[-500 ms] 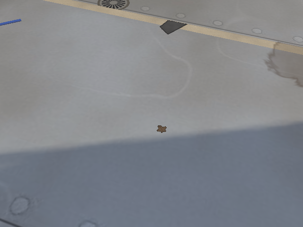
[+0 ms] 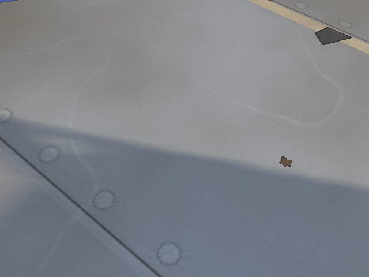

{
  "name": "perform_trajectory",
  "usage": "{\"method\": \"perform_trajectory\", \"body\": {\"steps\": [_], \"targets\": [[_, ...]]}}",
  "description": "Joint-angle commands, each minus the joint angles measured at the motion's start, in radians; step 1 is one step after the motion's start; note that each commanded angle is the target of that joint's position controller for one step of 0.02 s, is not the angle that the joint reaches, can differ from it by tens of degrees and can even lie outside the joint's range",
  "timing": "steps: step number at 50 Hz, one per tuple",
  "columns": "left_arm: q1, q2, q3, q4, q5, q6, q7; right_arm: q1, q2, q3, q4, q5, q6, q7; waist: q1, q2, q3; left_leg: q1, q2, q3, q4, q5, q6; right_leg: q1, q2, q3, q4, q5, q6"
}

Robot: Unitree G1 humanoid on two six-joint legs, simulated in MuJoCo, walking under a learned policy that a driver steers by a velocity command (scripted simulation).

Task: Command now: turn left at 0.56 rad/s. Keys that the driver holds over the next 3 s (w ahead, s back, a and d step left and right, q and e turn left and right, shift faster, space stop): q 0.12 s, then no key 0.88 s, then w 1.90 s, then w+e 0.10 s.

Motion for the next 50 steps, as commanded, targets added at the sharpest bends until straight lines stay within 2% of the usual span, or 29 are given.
{"method": "perform_trajectory", "body": {"steps": [1, 2, 3, 6, 10, 13, 16, 18, 19, 20, 21, 22, 23, 24, 26, 28, 35, 50], "targets": [[-0.096, 0.101, 0.021, -0.117, -0.011, -0.018, 0.007, 0.080, -0.230, -0.060, -0.066, -0.021, -0.049, -0.004, -0.060, 0.174, -0.149, 0.301, 0.324, -0.439, -0.264, 0.541, 0.275, -0.337, 0.066, 0.153, 0.359, -0.083, -0.002], [-0.070, 0.103, 0.026, -0.092, -0.003, -0.015, 0.018, 0.027, -0.199, -0.054, -0.072, 0.000, -0.051, -0.012, -0.031, 0.125, -0.134, 0.278, 0.271, -0.387, -0.258, 0.460, 0.217, -0.333, 0.052, 0.165, 0.328, 0.003, -0.005], [-0.054, 0.116, 0.031, -0.084, 0.005, -0.010, 0.026, -0.009, -0.170, -0.043, -0.080, 0.016, -0.046, -0.019, -0.012, 0.137, -0.125, 0.242, 0.247, -0.359, -0.261, 0.454, 0.192, -0.308, 0.050, 0.171, 0.304, 0.054, -0.001], [-0.016, 0.090, 0.027, -0.076, 0.000, -0.014, 0.019, -0.003, -0.159, -0.036, -0.092, 0.009, -0.040, -0.034, 0.004, 0.143, -0.159, 0.208, 0.203, -0.332, -0.265, 0.455, 0.189, -0.231, 0.087, 0.165, 0.279, 0.148, 0.010], [-0.044, 0.057, 0.009, -0.077, -0.005, -0.015, 0.012, 0.018, -0.149, -0.032, -0.090, 0.008, -0.036, -0.045, -0.021, 0.156, -0.156, 0.225, 0.190, -0.330, -0.264, 0.358, 0.181, -0.186, 0.082, 0.166, 0.080, 0.187, 0.026], [-0.059, 0.057, 0.003, -0.082, -0.009, -0.017, 0.002, 0.018, -0.152, -0.029, -0.088, -0.002, -0.031, -0.041, -0.037, 0.176, -0.132, 0.169, 0.188, -0.349, -0.268, 0.274, 0.191, -0.097, 0.079, 0.157, -0.027, 0.162, 0.024], [-0.058, 0.064, 0.002, -0.085, -0.014, -0.026, -0.008, 0.018, -0.146, -0.022, -0.084, -0.005, -0.027, -0.030, -0.048, 0.179, -0.113, 0.143, 0.190, -0.382, -0.251, 0.274, 0.199, -0.018, 0.085, 0.143, -0.120, 0.122, 0.011], [-0.040, 0.055, -0.001, -0.081, -0.017, -0.034, -0.016, 0.006, -0.129, -0.011, -0.080, 0.000, -0.025, -0.027, -0.032, 0.171, -0.110, 0.144, 0.181, -0.395, -0.223, 0.312, 0.188, 0.049, 0.090, 0.134, -0.238, 0.152, -0.005], [-0.015, 0.043, -0.005, -0.072, -0.015, -0.040, -0.022, -0.007, -0.115, -0.004, -0.079, 0.005, -0.024, -0.027, -0.007, 0.161, -0.112, 0.132, 0.161, -0.384, -0.201, 0.327, 0.168, 0.118, 0.096, 0.123, -0.361, 0.238, -0.017], [0.004, 0.042, -0.009, -0.066, -0.005, -0.046, -0.028, 0.007, -0.098, 0.003, -0.072, 0.007, -0.026, -0.028, 0.007, 0.140, -0.117, 0.105, 0.135, -0.372, -0.190, 0.309, 0.130, 0.210, 0.083, 0.136, -0.475, 0.382, -0.034], [0.023, 0.087, -0.003, -0.071, 0.012, -0.050, -0.026, 0.041, -0.073, 0.012, -0.068, -0.006, -0.034, -0.028, -0.009, 0.074, -0.146, 0.055, 0.093, -0.333, -0.145, 0.219, 0.073, 0.315, -0.010, 0.215, -0.477, 0.550, -0.065], [0.005, 0.158, 0.010, -0.076, 0.017, -0.048, -0.022, 0.107, -0.067, 0.011, -0.065, -0.020, -0.046, -0.022, -0.077, -0.092, -0.153, 0.000, -0.010, -0.226, -0.071, 0.050, 0.024, 0.347, -0.111, 0.303, -0.439, 0.718, -0.135], [-0.033, 0.095, -0.006, -0.065, 0.014, -0.046, -0.025, 0.091, -0.063, 0.012, -0.066, -0.021, -0.049, -0.021, -0.084, -0.176, -0.153, 0.059, -0.018, -0.161, -0.093, -0.015, -0.017, 0.245, -0.136, 0.345, -0.463, 0.590, -0.204], [-0.070, 0.045, -0.020, -0.080, 0.010, -0.048, -0.029, 0.061, -0.088, 0.007, -0.060, -0.022, -0.048, -0.022, -0.068, -0.142, -0.131, 0.099, -0.007, -0.158, -0.106, 0.028, -0.031, 0.212, -0.090, 0.313, -0.474, 0.475, -0.186], [-0.062, 0.063, -0.018, -0.082, 0.007, -0.055, -0.031, 0.015, -0.092, 0.001, -0.065, -0.016, -0.032, -0.024, -0.034, -0.093, -0.090, 0.093, -0.010, -0.170, -0.111, 0.127, -0.017, 0.195, -0.018, 0.243, -0.452, 0.376, -0.122], [-0.030, 0.070, -0.019, -0.072, 0.006, -0.063, -0.026, 0.022, -0.079, 0.002, -0.068, -0.011, -0.027, -0.021, -0.027, -0.052, -0.077, 0.103, 0.001, -0.189, -0.125, 0.174, 0.000, 0.186, 0.007, 0.214, -0.432, 0.349, -0.099], [-0.011, 0.045, -0.030, -0.076, 0.001, -0.052, -0.020, 0.043, -0.052, 0.003, -0.059, -0.008, -0.039, -0.021, -0.008, 0.039, -0.075, 0.092, 0.011, -0.209, -0.138, 0.212, 0.001, 0.218, 0.041, 0.180, -0.382, 0.370, -0.092], [-0.002, 0.024, -0.039, -0.038, -0.003, -0.057, -0.028, 0.071, -0.037, -0.002, -0.066, -0.007, -0.039, -0.040, -0.015, 0.033, -0.062, 0.141, 0.017, -0.207, -0.134, 0.247, -0.011, 0.199, 0.059, 0.172, -0.394, 0.360, -0.084]]}}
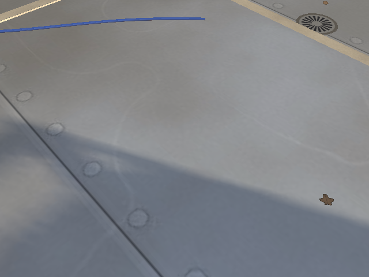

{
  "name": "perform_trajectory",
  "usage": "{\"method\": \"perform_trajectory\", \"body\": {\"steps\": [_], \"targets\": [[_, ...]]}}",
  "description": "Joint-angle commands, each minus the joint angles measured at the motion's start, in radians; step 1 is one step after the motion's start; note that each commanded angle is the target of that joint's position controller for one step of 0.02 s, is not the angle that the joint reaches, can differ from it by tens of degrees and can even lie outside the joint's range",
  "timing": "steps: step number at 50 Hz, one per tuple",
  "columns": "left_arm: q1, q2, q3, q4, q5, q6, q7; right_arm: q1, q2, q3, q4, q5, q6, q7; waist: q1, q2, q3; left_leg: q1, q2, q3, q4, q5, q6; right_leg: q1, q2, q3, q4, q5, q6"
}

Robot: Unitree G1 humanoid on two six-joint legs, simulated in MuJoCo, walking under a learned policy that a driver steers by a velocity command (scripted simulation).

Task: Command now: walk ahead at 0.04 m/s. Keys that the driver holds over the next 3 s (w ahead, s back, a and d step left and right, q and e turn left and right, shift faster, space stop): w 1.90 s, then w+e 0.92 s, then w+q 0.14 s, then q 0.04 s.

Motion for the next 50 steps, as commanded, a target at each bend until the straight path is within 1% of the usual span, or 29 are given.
{"method": "perform_trajectory", "body": {"steps": [1, 4, 5, 7, 8, 10, 12, 13, 14, 15, 16, 18, 21, 25, 28, 31, 33, 34, 35, 36, 37, 38, 39, 40, 41, 42, 44, 47, 50], "targets": [[-0.009, 0.097, 0.023, -0.050, 0.001, -0.014, 0.003, 0.004, -0.097, -0.028, -0.066, -0.001, -0.011, -0.007, -0.001, -0.003, -0.075, 0.028, 0.062, -0.054, -0.079, 0.157, 0.023, 0.010, -0.052, 0.056, -0.091, 0.095, -0.027], [0.021, 0.130, 0.033, -0.035, -0.014, -0.011, 0.011, 0.017, -0.102, -0.031, -0.071, 0.011, -0.015, -0.010, 0.006, -0.056, 0.017, -0.101, 0.010, 0.004, -0.028, -0.264, 0.045, -0.045, -0.070, 0.121, -0.143, -0.333, -0.092], [0.050, 0.139, 0.035, -0.031, -0.020, -0.018, 0.014, 0.006, -0.093, -0.029, -0.082, 0.017, -0.029, -0.008, 0.019, -0.084, 0.058, -0.173, 0.006, 0.024, 0.019, -0.290, 0.047, -0.041, -0.121, 0.204, -0.191, -0.430, -0.132], [0.101, 0.187, 0.049, -0.012, -0.024, -0.031, 0.016, -0.022, -0.064, -0.023, -0.099, 0.038, -0.068, 0.001, 0.026, -0.172, 0.105, -0.268, 0.012, 0.108, 0.161, -0.171, 0.037, -0.001, -0.286, 0.440, -0.315, -0.527, -0.231], [0.105, 0.199, 0.053, -0.010, -0.025, -0.032, 0.017, -0.048, -0.071, -0.024, -0.106, 0.041, -0.084, 0.006, 0.035, -0.168, 0.130, -0.281, 0.043, 0.099, 0.175, -0.149, 0.042, -0.020, -0.325, 0.493, -0.334, -0.489, -0.256], [0.069, 0.196, 0.050, -0.018, -0.029, -0.031, 0.011, -0.014, -0.069, -0.028, -0.095, 0.038, -0.103, 0.019, 0.005, -0.162, 0.103, -0.177, 0.055, 0.115, 0.081, -0.153, 0.065, -0.050, -0.296, 0.411, -0.313, -0.361, -0.229], [-0.007, 0.163, 0.040, -0.040, -0.035, -0.025, 0.001, 0.133, -0.085, -0.044, -0.031, 0.030, -0.108, 0.028, -0.071, -0.139, 0.038, 0.166, 0.030, 0.116, -0.060, 0.008, 0.076, -0.215, -0.175, 0.226, -0.207, -0.198, -0.147], [-0.049, 0.103, 0.021, -0.064, -0.032, -0.034, 0.001, 0.237, -0.151, -0.066, -0.010, 0.025, -0.110, 0.025, -0.111, -0.004, 0.007, 0.277, 0.139, -0.092, -0.159, -0.081, 0.122, -0.318, -0.070, 0.091, 0.021, -0.080, -0.079], [-0.067, 0.094, 0.018, -0.104, -0.033, -0.056, 0.006, 0.329, -0.256, -0.094, -0.001, 0.024, -0.112, 0.035, -0.130, 0.265, -0.022, 0.394, 0.340, -0.474, -0.310, -0.132, 0.245, -0.487, 0.034, -0.027, 0.346, -0.095, -0.018], [-0.070, 0.150, 0.035, -0.110, -0.041, -0.071, 0.006, 0.334, -0.210, -0.077, -0.004, 0.016, -0.118, 0.037, -0.119, 0.238, -0.007, 0.414, 0.415, -0.614, -0.344, -0.081, 0.319, -0.620, 0.018, 0.060, 0.542, -0.250, -0.018], [-0.031, 0.160, 0.041, -0.094, -0.053, -0.077, -0.001, 0.292, -0.165, -0.060, -0.011, 0.013, -0.122, 0.034, -0.079, 0.154, 0.027, 0.420, 0.405, -0.520, -0.318, -0.028, 0.306, -0.682, -0.030, 0.087, 0.632, -0.201, -0.041], [-0.034, 0.136, 0.035, -0.079, -0.041, -0.083, -0.015, 0.244, -0.145, -0.050, -0.020, 0.013, -0.117, 0.032, -0.057, 0.042, 0.028, 0.408, 0.347, -0.346, -0.338, 0.078, 0.251, -0.710, -0.088, 0.064, 0.615, -0.042, -0.065], [-0.057, 0.097, 0.027, -0.075, -0.028, -0.075, -0.039, 0.242, -0.114, -0.034, -0.004, 0.015, -0.100, 0.027, -0.046, 0.074, 0.023, 0.331, 0.275, -0.157, -0.380, 0.331, 0.207, -0.631, -0.110, 0.008, 0.505, 0.077, -0.036], [-0.193, 0.052, 0.002, -0.119, -0.020, -0.079, -0.051, 0.259, -0.157, -0.038, 0.022, 0.024, -0.088, 0.008, -0.075, 0.067, 0.057, 0.212, 0.222, -0.023, -0.421, 0.367, 0.189, -0.519, -0.076, -0.047, 0.205, 0.265, 0.011], [-0.263, 0.078, 0.004, -0.145, -0.029, -0.082, -0.058, 0.284, -0.193, -0.044, 0.049, 0.028, -0.091, 0.006, -0.087, 0.097, 0.077, 0.160, 0.245, -0.011, -0.446, 0.315, 0.185, -0.393, -0.042, -0.056, 0.062, 0.358, 0.007], [-0.264, 0.121, 0.018, -0.158, -0.032, -0.087, -0.063, 0.267, -0.201, -0.048, 0.071, 0.039, -0.089, 0.006, -0.050, 0.100, 0.077, 0.251, 0.292, -0.006, -0.398, 0.432, 0.159, -0.370, -0.037, -0.031, -0.007, 0.331, -0.041], [-0.176, 0.162, 0.038, -0.141, -0.027, -0.085, -0.057, 0.247, -0.223, -0.054, 0.075, 0.033, -0.079, 0.004, 0.009, 0.125, -0.009, 0.306, 0.287, 0.021, -0.256, 0.763, 0.131, -0.232, 0.008, -0.064, -0.014, 0.272, -0.082], [-0.038, 0.195, 0.059, -0.103, -0.027, -0.080, -0.047, 0.235, -0.218, -0.051, 0.074, 0.027, -0.070, 0.002, 0.081, 0.122, -0.101, 0.281, 0.252, 0.055, -0.086, 0.902, 0.107, -0.050, 0.037, -0.090, -0.026, 0.270, -0.112], [0.137, 0.234, 0.075, -0.064, -0.024, -0.074, -0.034, 0.231, -0.203, -0.041, 0.061, 0.018, -0.067, -0.002, 0.156, 0.099, -0.217, 0.113, 0.217, 0.070, 0.148, 0.787, 0.076, 0.238, -0.043, -0.009, 0.013, 0.275, -0.154], [0.267, 0.328, 0.094, -0.044, 0.003, -0.069, -0.026, 0.342, -0.081, -0.008, 0.037, 0.010, -0.079, 0.004, 0.115, -0.161, -0.388, -0.267, 0.059, 0.102, 0.577, 0.225, 0.004, 0.619, -0.325, 0.450, -0.026, 0.092, -0.300], [0.280, 0.270, 0.077, -0.028, -0.010, -0.071, -0.035, 0.369, -0.088, 0.000, 0.061, 0.029, -0.099, 0.010, 0.113, -0.274, -0.486, -0.401, -0.011, -0.031, 0.762, -0.257, 0.002, 0.655, -0.405, 0.809, -0.238, -0.106, -0.353], [0.188, 0.216, 0.061, -0.034, -0.022, -0.069, -0.032, 0.258, -0.171, -0.024, 0.037, 0.061, -0.110, 0.018, 0.104, -0.199, -0.277, -0.518, 0.058, -0.025, 0.825, -0.208, 0.010, 0.508, -0.371, 0.687, -0.277, -0.205, -0.301], [0.120, 0.185, 0.052, -0.044, -0.022, -0.066, -0.028, 0.160, -0.187, -0.023, 0.012, 0.063, -0.118, 0.019, 0.085, -0.107, -0.152, -0.514, 0.112, 0.015, 0.785, -0.116, 0.024, 0.333, -0.333, 0.528, -0.291, -0.152, -0.264], [0.060, 0.169, 0.046, -0.048, -0.009, -0.068, -0.031, 0.115, -0.178, -0.024, 0.005, 0.045, -0.120, 0.015, 0.045, -0.043, -0.081, -0.474, 0.153, 0.035, 0.721, -0.045, 0.026, 0.174, -0.294, 0.429, -0.318, -0.049, -0.245], [0.026, 0.144, 0.039, -0.053, 0.007, -0.075, -0.034, 0.124, -0.174, -0.030, 0.011, 0.031, -0.111, 0.011, 0.006, -0.057, -0.060, -0.406, 0.188, 0.026, 0.669, 0.004, 0.029, 0.071, -0.253, 0.353, -0.344, 0.042, -0.232], [0.006, 0.134, 0.038, -0.051, 0.010, -0.080, -0.037, 0.156, -0.155, -0.027, 0.025, 0.030, -0.098, 0.011, -0.021, -0.079, -0.058, -0.355, 0.201, 0.025, 0.649, 0.029, 0.025, 0.009, -0.230, 0.307, -0.375, 0.077, -0.236], [0.012, 0.140, 0.040, -0.032, -0.002, -0.096, -0.040, 0.172, -0.126, -0.021, 0.034, 0.025, -0.078, 0.007, -0.040, -0.083, -0.042, -0.340, 0.211, 0.040, 0.603, 0.056, 0.008, -0.056, -0.217, 0.235, -0.416, 0.144, -0.257], [0.054, 0.174, 0.047, -0.004, -0.006, -0.101, -0.029, 0.059, -0.129, -0.018, -0.002, 0.010, -0.079, 0.002, -0.019, -0.053, 0.007, -0.431, 0.226, 0.047, 0.456, 0.199, -0.022, -0.048, -0.208, 0.167, -0.448, 0.227, -0.264], [0.101, 0.192, 0.048, 0.013, -0.016, -0.090, -0.019, -0.051, -0.109, -0.008, -0.025, 0.012, -0.095, 0.011, 0.023, -0.038, 0.019, -0.423, 0.204, 0.075, 0.232, 0.367, -0.025, -0.003, -0.174, 0.091, -0.441, 0.293, -0.226]]}}
Over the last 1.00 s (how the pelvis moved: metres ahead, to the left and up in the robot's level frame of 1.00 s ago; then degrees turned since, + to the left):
0.03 -0.02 0.01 10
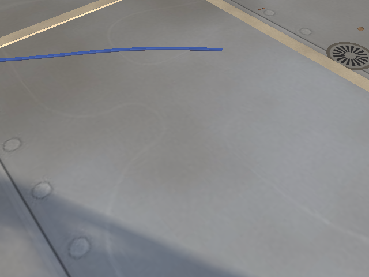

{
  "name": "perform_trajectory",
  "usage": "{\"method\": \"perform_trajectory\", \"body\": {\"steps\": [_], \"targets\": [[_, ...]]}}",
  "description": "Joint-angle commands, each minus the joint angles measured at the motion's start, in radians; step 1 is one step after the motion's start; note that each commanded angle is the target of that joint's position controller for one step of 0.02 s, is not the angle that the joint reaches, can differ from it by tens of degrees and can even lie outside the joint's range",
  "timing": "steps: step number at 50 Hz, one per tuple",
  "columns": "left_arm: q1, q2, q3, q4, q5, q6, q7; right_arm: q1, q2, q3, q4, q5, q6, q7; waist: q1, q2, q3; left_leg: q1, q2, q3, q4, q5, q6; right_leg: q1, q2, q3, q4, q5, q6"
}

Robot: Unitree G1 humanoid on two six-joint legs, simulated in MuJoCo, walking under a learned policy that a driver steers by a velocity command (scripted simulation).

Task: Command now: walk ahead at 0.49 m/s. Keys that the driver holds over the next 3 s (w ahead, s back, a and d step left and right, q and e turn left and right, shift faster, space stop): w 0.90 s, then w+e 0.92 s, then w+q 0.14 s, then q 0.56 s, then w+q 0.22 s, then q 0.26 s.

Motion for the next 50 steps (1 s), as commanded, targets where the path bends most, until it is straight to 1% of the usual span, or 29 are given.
{"method": "perform_trajectory", "body": {"steps": [1, 5, 8, 10, 11, 12, 13, 14, 15, 16, 17, 18, 22, 25, 28, 30, 33, 36, 37, 38, 39, 40, 41, 42, 43, 44, 45, 47, 50], "targets": [[-0.049, 0.162, 0.031, -0.067, -0.012, -0.013, 0.012, -0.057, -0.027, 0.001, -0.064, 0.001, -0.021, 0.008, -0.012, -0.075, 0.044, 0.066, -0.012, 0.022, -0.192, 0.169, -0.007, -0.082, -0.246, 0.134, -0.151, 0.137, -0.139], [0.042, 0.182, 0.032, -0.028, -0.020, 0.009, 0.014, -0.182, -0.026, 0.007, -0.106, 0.015, -0.032, 0.034, 0.042, -0.076, 0.067, 0.055, -0.044, 0.038, -0.334, 0.174, 0.003, 0.045, -0.289, 0.143, -0.109, 0.130, -0.134], [0.066, 0.192, 0.036, -0.008, -0.021, 0.030, 0.019, -0.216, -0.045, 0.004, -0.134, 0.017, -0.039, 0.053, 0.032, -0.095, 0.063, 0.048, -0.064, 0.036, -0.397, 0.059, 0.038, 0.162, -0.337, 0.166, -0.039, 0.210, -0.116], [0.046, 0.209, 0.041, -0.008, -0.021, 0.041, 0.023, -0.149, -0.075, -0.008, -0.123, 0.015, -0.042, 0.056, -0.017, -0.122, 0.017, 0.166, -0.100, 0.062, -0.425, -0.020, 0.070, 0.195, -0.337, 0.159, 0.051, 0.407, -0.092], [0.025, 0.209, 0.039, -0.011, -0.019, 0.046, 0.025, -0.035, -0.105, -0.025, -0.092, 0.012, -0.044, 0.052, -0.086, -0.118, -0.055, 0.334, -0.133, 0.093, -0.458, -0.010, 0.097, 0.177, -0.298, 0.122, 0.188, 0.566, -0.070], [0.022, 0.175, 0.024, -0.025, -0.008, 0.045, 0.027, 0.134, -0.162, -0.049, -0.048, 0.006, -0.042, 0.042, -0.158, -0.094, -0.187, 0.613, -0.083, 0.050, -0.421, 0.029, 0.142, 0.056, -0.247, 0.080, 0.405, 0.536, -0.038], [0.111, 0.076, -0.009, -0.059, 0.000, 0.026, 0.022, 0.263, -0.265, -0.074, -0.032, -0.017, -0.036, 0.035, -0.156, 0.096, -0.359, 1.048, 0.180, -0.352, -0.407, -0.052, 0.286, -0.353, -0.113, 0.013, 0.803, 0.200, 0.038], [0.120, 0.067, -0.016, -0.043, -0.005, 0.005, 0.016, 0.308, -0.215, -0.064, -0.015, 0.001, -0.028, 0.036, -0.166, 0.215, -0.442, 1.144, 0.268, -0.666, -0.557, -0.167, 0.345, -0.546, -0.029, 0.119, 0.993, -0.395, 0.054], [0.039, 0.166, 0.011, -0.066, -0.033, -0.009, 0.008, 0.255, -0.155, -0.041, -0.019, 0.005, -0.025, 0.034, -0.173, 0.136, -0.305, 1.051, 0.237, -0.569, -0.588, -0.241, 0.298, -0.647, -0.093, 0.167, 1.070, -0.372, 0.041], [-0.043, 0.169, 0.011, -0.093, -0.043, -0.015, 0.006, 0.181, -0.133, -0.032, -0.031, 0.005, -0.021, 0.032, -0.150, 0.076, -0.183, 0.903, 0.199, -0.428, -0.608, -0.193, 0.269, -0.661, -0.145, 0.127, 1.047, -0.286, 0.035], [-0.082, 0.156, 0.010, -0.102, -0.028, -0.015, 0.008, 0.121, -0.113, -0.025, -0.032, -0.001, -0.022, 0.035, -0.119, 0.014, -0.097, 0.759, 0.156, -0.334, -0.647, -0.109, 0.258, -0.636, -0.180, 0.108, 0.979, -0.214, 0.040], [-0.075, 0.149, 0.016, -0.097, -0.015, -0.005, 0.011, 0.081, -0.085, -0.016, -0.037, -0.007, -0.028, 0.038, -0.083, 0.022, -0.063, 0.665, 0.120, -0.268, -0.682, -0.045, 0.245, -0.577, -0.212, 0.114, 0.920, -0.162, 0.045], [-0.048, 0.093, 0.007, -0.089, -0.006, 0.033, 0.018, 0.059, -0.101, -0.024, -0.009, -0.001, -0.050, 0.041, -0.031, 0.032, -0.019, 0.529, 0.079, -0.130, -0.772, 0.100, 0.265, -0.516, -0.227, 0.098, 0.813, -0.059, 0.088], [-0.156, 0.078, 0.002, -0.123, 0.001, 0.029, 0.017, 0.095, -0.119, -0.029, 0.022, 0.000, -0.044, 0.029, -0.057, 0.011, 0.015, 0.544, 0.055, -0.057, -0.793, 0.130, 0.249, -0.553, -0.227, 0.089, 0.618, 0.103, 0.104], [-0.264, 0.058, -0.008, -0.149, -0.004, 0.016, 0.005, 0.134, -0.142, -0.033, 0.048, 0.007, -0.035, 0.020, -0.099, 0.011, 0.036, 0.552, 0.032, -0.002, -0.798, 0.096, 0.220, -0.501, -0.194, 0.058, 0.419, 0.245, 0.100], [-0.324, 0.061, -0.009, -0.169, -0.010, 0.011, -0.003, 0.177, -0.158, -0.037, 0.073, 0.014, -0.028, 0.018, -0.124, 0.012, 0.048, 0.595, 0.055, -0.009, -0.787, 0.061, 0.217, -0.491, -0.178, 0.053, 0.353, 0.265, 0.094], [-0.372, 0.081, -0.004, -0.198, -0.014, 0.005, -0.018, 0.201, -0.166, -0.043, 0.103, 0.021, -0.013, 0.013, -0.123, 0.018, 0.062, 0.702, 0.106, -0.030, -0.739, 0.077, 0.202, -0.519, -0.171, 0.071, 0.287, 0.200, 0.060], [-0.311, 0.114, 0.009, -0.190, -0.011, -0.001, -0.025, 0.181, -0.181, -0.050, 0.115, 0.022, 0.004, 0.006, -0.073, 0.037, 0.021, 0.765, 0.120, -0.031, -0.635, 0.259, 0.172, -0.408, -0.137, 0.041, 0.248, 0.091, 0.019], [-0.207, 0.139, 0.026, -0.160, -0.008, -0.002, -0.021, 0.163, -0.178, -0.047, 0.114, 0.021, 0.011, 0.004, -0.014, 0.030, -0.041, 0.751, 0.082, 0.003, -0.507, 0.408, 0.150, -0.259, -0.103, 0.006, 0.223, 0.089, -0.005], [-0.044, 0.193, 0.051, -0.114, -0.006, -0.001, -0.011, 0.172, -0.142, -0.032, 0.107, 0.010, 0.014, 0.001, 0.050, 0.000, -0.160, 0.652, 0.025, 0.046, -0.294, 0.390, 0.118, -0.006, -0.132, 0.033, 0.250, 0.116, -0.040], [0.083, 0.299, 0.075, -0.098, 0.013, 0.004, -0.002, 0.266, -0.051, 0.000, 0.074, -0.005, 0.001, 0.006, 0.040, -0.198, -0.326, 0.302, -0.097, 0.097, 0.095, 0.041, 0.052, 0.387, -0.383, 0.408, 0.254, 0.067, -0.170], [0.115, 0.268, 0.068, -0.084, -0.006, 0.010, -0.006, 0.294, -0.025, 0.011, 0.089, 0.005, -0.021, 0.011, 0.039, -0.346, -0.410, 0.067, -0.208, -0.002, 0.316, -0.512, 0.023, 0.515, -0.483, 0.772, 0.078, -0.112, -0.266], [0.063, 0.203, 0.046, -0.094, -0.014, 0.010, -0.006, 0.216, -0.128, -0.014, 0.076, 0.030, -0.038, 0.019, 0.053, -0.240, -0.279, -0.046, -0.143, -0.070, 0.403, -0.492, 0.038, 0.426, -0.457, 0.696, 0.044, -0.220, -0.219], [-0.002, 0.172, 0.037, -0.107, -0.010, 0.010, -0.003, 0.131, -0.140, -0.017, 0.052, 0.042, -0.047, 0.022, 0.035, -0.179, -0.168, -0.067, -0.090, -0.039, 0.384, -0.404, 0.052, 0.293, -0.421, 0.558, 0.031, -0.195, -0.181], [-0.065, 0.148, 0.029, -0.113, -0.003, 0.010, -0.004, 0.088, -0.129, -0.016, 0.043, 0.029, -0.047, 0.018, 0.005, -0.111, -0.088, -0.037, -0.047, -0.015, 0.319, -0.320, 0.050, 0.151, -0.381, 0.457, 0.000, -0.109, -0.163], [-0.106, 0.116, 0.020, -0.119, 0.006, 0.005, -0.006, 0.084, -0.124, -0.022, 0.046, 0.014, -0.038, 0.015, -0.027, -0.115, -0.053, 0.017, -0.015, -0.021, 0.257, -0.262, 0.047, 0.057, -0.346, 0.388, -0.030, -0.028, -0.149], [-0.124, 0.110, 0.018, -0.120, 0.012, 0.001, -0.007, 0.109, -0.107, -0.021, 0.054, 0.012, -0.027, 0.015, -0.051, -0.136, -0.046, 0.073, -0.003, -0.022, 0.234, -0.227, 0.041, -0.002, -0.327, 0.348, -0.058, 0.021, -0.148], [-0.114, 0.122, 0.022, -0.107, 0.001, -0.009, -0.009, 0.120, -0.078, -0.016, 0.055, 0.001, -0.012, 0.010, -0.071, -0.125, -0.036, 0.104, 0.000, -0.008, 0.178, -0.197, 0.020, -0.058, -0.306, 0.300, -0.097, 0.118, -0.170], [-0.072, 0.155, 0.034, -0.083, -0.006, -0.007, 0.007, 0.017, -0.064, -0.012, 0.015, -0.011, -0.011, 0.004, -0.056, -0.093, 0.004, 0.041, -0.007, -0.003, 0.005, -0.073, -0.016, -0.053, -0.291, 0.252, -0.125, 0.194, -0.180]]}}
Over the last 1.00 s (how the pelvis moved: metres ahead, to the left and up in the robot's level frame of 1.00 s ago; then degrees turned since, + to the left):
0.40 -0.03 0.01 0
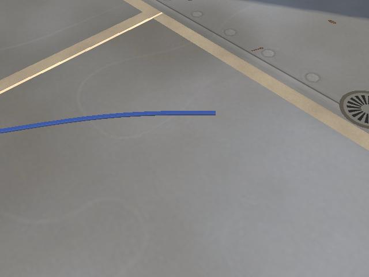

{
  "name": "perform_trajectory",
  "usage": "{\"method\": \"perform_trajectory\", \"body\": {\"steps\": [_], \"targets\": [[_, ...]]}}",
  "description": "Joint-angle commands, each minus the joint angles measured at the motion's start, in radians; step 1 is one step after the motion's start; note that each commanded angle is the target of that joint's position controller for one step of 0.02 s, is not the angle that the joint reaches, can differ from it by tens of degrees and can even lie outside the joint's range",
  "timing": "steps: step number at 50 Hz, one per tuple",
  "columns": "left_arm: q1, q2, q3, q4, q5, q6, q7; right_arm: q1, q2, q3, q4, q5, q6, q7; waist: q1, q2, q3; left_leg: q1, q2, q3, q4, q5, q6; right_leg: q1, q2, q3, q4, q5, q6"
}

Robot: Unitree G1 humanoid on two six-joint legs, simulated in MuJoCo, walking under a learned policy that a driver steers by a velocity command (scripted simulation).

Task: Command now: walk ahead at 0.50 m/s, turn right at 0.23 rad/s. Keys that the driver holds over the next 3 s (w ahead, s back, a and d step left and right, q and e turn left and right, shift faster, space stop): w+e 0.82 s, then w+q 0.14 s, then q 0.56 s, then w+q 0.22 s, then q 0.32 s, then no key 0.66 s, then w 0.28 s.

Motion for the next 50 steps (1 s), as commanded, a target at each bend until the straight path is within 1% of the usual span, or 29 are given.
{"method": "perform_trajectory", "body": {"steps": [1, 4, 8, 11, 12, 13, 14, 15, 16, 17, 18, 19, 21, 22, 25, 30, 35, 37, 38, 39, 40, 41, 42, 43, 44, 45, 46, 48, 50], "targets": [[-0.031, 0.162, 0.040, -0.056, -0.008, -0.014, 0.018, -0.033, -0.047, -0.012, -0.071, -0.009, -0.010, -0.004, -0.031, -0.090, 0.005, -0.059, 0.015, -0.022, -0.165, 0.151, -0.030, 0.024, -0.251, 0.228, -0.188, 0.187, -0.170], [0.020, 0.178, 0.045, -0.037, -0.016, -0.002, 0.032, -0.143, -0.027, -0.004, -0.095, -0.001, -0.024, 0.008, 0.007, -0.098, 0.020, -0.001, -0.028, -0.010, -0.365, 0.292, -0.041, 0.022, -0.219, 0.194, -0.175, 0.159, -0.138], [0.090, 0.182, 0.049, -0.010, -0.026, 0.016, 0.040, -0.255, -0.038, -0.004, -0.128, 0.013, -0.040, 0.027, 0.039, -0.111, 0.035, 0.043, -0.064, -0.019, -0.490, 0.307, -0.036, 0.077, -0.247, 0.248, -0.113, 0.115, -0.130], [0.083, 0.196, 0.059, -0.011, -0.025, 0.029, 0.049, -0.231, -0.079, -0.018, -0.128, 0.014, -0.053, 0.034, 0.005, -0.140, 0.022, 0.124, -0.073, -0.033, -0.546, 0.219, -0.010, 0.124, -0.277, 0.314, -0.035, 0.117, -0.104], [0.073, 0.196, 0.061, -0.014, -0.023, 0.034, 0.050, -0.183, -0.093, -0.025, -0.115, 0.015, -0.057, 0.032, -0.024, -0.150, 0.003, 0.199, -0.080, -0.019, -0.566, 0.187, 0.006, 0.118, -0.270, 0.320, 0.012, 0.154, -0.093], [0.066, 0.174, 0.054, -0.021, -0.019, 0.036, 0.049, -0.078, -0.123, -0.042, -0.085, 0.011, -0.059, 0.025, -0.075, -0.140, -0.057, 0.357, -0.084, -0.005, -0.594, 0.174, 0.034, 0.090, -0.221, 0.298, 0.120, 0.219, -0.068], [0.049, 0.120, 0.034, -0.045, -0.007, 0.034, 0.045, 0.076, -0.173, -0.059, -0.064, -0.007, -0.063, 0.017, -0.145, -0.081, -0.195, 0.618, 0.037, -0.108, -0.551, 0.159, 0.092, -0.034, -0.155, 0.254, 0.365, 0.136, -0.035], [0.155, 0.029, 0.008, -0.078, -0.016, 0.020, 0.044, 0.184, -0.261, -0.085, -0.043, -0.017, -0.049, 0.011, -0.127, 0.172, -0.352, 0.995, 0.275, -0.481, -0.591, 0.004, 0.225, -0.395, -0.006, 0.119, 0.721, -0.214, 0.038], [0.158, 0.082, 0.016, -0.080, -0.033, 0.010, 0.043, 0.191, -0.190, -0.067, -0.040, -0.006, -0.041, 0.016, -0.129, 0.247, -0.364, 0.993, 0.325, -0.691, -0.689, -0.170, 0.259, -0.546, -0.036, 0.175, 0.899, -0.438, 0.046], [0.089, 0.166, 0.041, -0.087, -0.046, 0.012, 0.043, 0.131, -0.118, -0.046, -0.050, 0.000, -0.039, 0.014, -0.132, 0.143, -0.216, 0.868, 0.288, -0.557, -0.713, -0.216, 0.216, -0.599, -0.087, 0.192, 0.958, -0.364, 0.044], [0.037, 0.167, 0.045, -0.096, -0.042, 0.018, 0.045, 0.074, -0.089, -0.037, -0.055, -0.002, -0.036, 0.013, -0.113, 0.082, -0.133, 0.744, 0.248, -0.422, -0.731, -0.142, 0.188, -0.582, -0.127, 0.163, 0.952, -0.285, 0.048], [0.009, 0.154, 0.046, -0.105, -0.033, 0.024, 0.044, 0.026, -0.060, -0.029, -0.049, -0.004, -0.034, 0.015, -0.091, 0.059, -0.066, 0.634, 0.207, -0.327, -0.765, -0.057, 0.178, -0.556, -0.153, 0.154, 0.908, -0.228, 0.053], [0.016, 0.115, 0.049, -0.110, -0.030, 0.046, 0.037, -0.021, -0.047, -0.027, -0.040, -0.012, -0.040, 0.015, -0.049, 0.090, -0.016, 0.501, 0.164, -0.192, -0.825, 0.042, 0.167, -0.474, -0.193, 0.146, 0.853, -0.164, 0.060], [0.011, 0.094, 0.045, -0.117, -0.030, 0.055, 0.035, -0.026, -0.053, -0.031, -0.033, -0.011, -0.045, 0.015, -0.043, 0.081, -0.006, 0.475, 0.162, -0.147, -0.848, 0.090, 0.177, -0.466, -0.198, 0.137, 0.840, -0.145, 0.065], [-0.039, 0.079, 0.043, -0.153, -0.022, 0.068, 0.033, -0.018, -0.090, -0.046, -0.009, -0.010, -0.054, 0.010, -0.040, 0.036, 0.014, 0.476, 0.171, -0.043, -0.881, 0.199, 0.198, -0.506, -0.207, 0.139, 0.742, -0.049, 0.081], [-0.180, 0.058, 0.030, -0.201, -0.021, 0.055, 0.001, 0.011, -0.133, -0.058, 0.015, -0.003, -0.038, 0.000, -0.087, 0.008, 0.040, 0.520, 0.146, 0.126, -0.885, 0.266, 0.171, -0.467, -0.189, 0.070, 0.468, 0.166, 0.070], [-0.290, 0.077, 0.032, -0.265, -0.020, 0.061, -0.023, 0.069, -0.179, -0.075, 0.046, 0.024, -0.008, -0.001, -0.107, 0.008, 0.075, 0.659, 0.191, 0.187, -0.825, 0.338, 0.137, -0.464, -0.161, 0.010, 0.337, 0.075, 0.024], [-0.251, 0.108, 0.048, -0.271, -0.015, 0.067, -0.025, 0.058, -0.208, -0.084, 0.045, 0.035, 0.005, -0.004, -0.065, 0.035, 0.030, 0.694, 0.191, 0.223, -0.698, 0.636, 0.117, -0.361, -0.104, -0.043, 0.321, -0.028, -0.015], [-0.160, 0.138, 0.067, -0.253, -0.016, 0.070, -0.022, 0.048, -0.217, -0.087, 0.043, 0.041, 0.013, -0.005, -0.007, 0.038, -0.028, 0.683, 0.175, 0.248, -0.554, 0.783, 0.102, -0.232, -0.058, -0.075, 0.299, -0.050, -0.042], [0.010, 0.190, 0.100, -0.204, -0.020, 0.074, -0.013, 0.042, -0.198, -0.078, 0.038, 0.040, 0.018, -0.007, 0.082, 0.013, -0.115, 0.594, 0.134, 0.280, -0.334, 0.801, 0.069, 0.011, -0.006, -0.087, 0.245, 0.005, -0.079], [0.165, 0.285, 0.134, -0.168, -0.027, 0.085, 0.010, 0.069, -0.136, -0.054, 0.019, 0.003, 0.013, -0.008, 0.127, -0.137, -0.206, 0.323, 0.082, 0.287, -0.001, 0.422, 0.017, 0.317, -0.143, 0.152, 0.224, 0.017, -0.144], [0.102, 0.373, 0.133, -0.193, -0.031, 0.069, 0.008, 0.134, -0.013, -0.013, -0.042, -0.025, -0.016, 0.003, -0.003, -0.352, -0.302, -0.076, -0.126, 0.133, 0.296, -0.382, -0.033, 0.554, -0.359, 0.736, 0.071, -0.226, -0.324], [0.111, 0.260, 0.099, -0.214, -0.023, 0.049, 0.000, 0.038, -0.107, -0.027, -0.032, 0.022, -0.047, 0.016, 0.076, -0.196, -0.346, -0.165, -0.093, -0.038, 0.374, -0.359, -0.011, 0.554, -0.408, 0.809, -0.042, -0.285, -0.306], [0.082, 0.203, 0.081, -0.195, -0.012, 0.035, -0.004, -0.007, -0.138, -0.036, -0.039, 0.056, -0.059, 0.023, 0.069, -0.154, -0.212, -0.217, -0.047, -0.018, 0.347, -0.258, 0.015, 0.450, -0.392, 0.653, -0.044, -0.187, -0.258], [0.019, 0.177, 0.070, -0.198, -0.012, 0.028, -0.003, -0.011, -0.124, -0.031, -0.027, 0.044, -0.063, 0.016, 0.029, -0.086, -0.143, -0.171, 0.004, -0.014, 0.274, -0.172, 0.026, 0.311, -0.353, 0.522, -0.034, -0.068, -0.219], [-0.049, 0.143, 0.058, -0.204, -0.005, 0.025, -0.001, -0.007, -0.124, -0.035, -0.011, 0.023, -0.057, 0.011, -0.006, -0.081, -0.096, -0.107, 0.040, -0.016, 0.204, -0.114, 0.022, 0.190, -0.317, 0.418, -0.042, 0.049, -0.193], [-0.083, 0.119, 0.048, -0.211, 0.009, 0.020, 0.002, 0.027, -0.122, -0.037, 0.005, 0.022, -0.043, 0.014, -0.037, -0.106, -0.088, -0.037, 0.063, -0.026, 0.178, -0.070, 0.021, 0.115, -0.294, 0.357, -0.069, 0.112, -0.181], [-0.089, 0.126, 0.049, -0.195, 0.011, 0.003, 0.006, 0.062, -0.095, -0.034, 0.029, 0.022, -0.014, 0.016, -0.057, -0.102, -0.076, 0.006, 0.066, -0.018, 0.138, -0.017, 0.005, 0.052, -0.282, 0.276, -0.123, 0.201, -0.182], [-0.087, 0.140, 0.051, -0.171, 0.018, -0.009, 0.013, 0.037, -0.080, -0.031, 0.028, 0.014, 0.003, 0.010, -0.062, -0.081, -0.028, -0.018, 0.051, -0.015, 0.069, 0.048, -0.019, 0.024, -0.271, 0.171, -0.138, 0.426, -0.169]]}}
Over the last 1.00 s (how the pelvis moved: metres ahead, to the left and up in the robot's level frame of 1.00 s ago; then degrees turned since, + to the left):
0.56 -0.01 0.00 -1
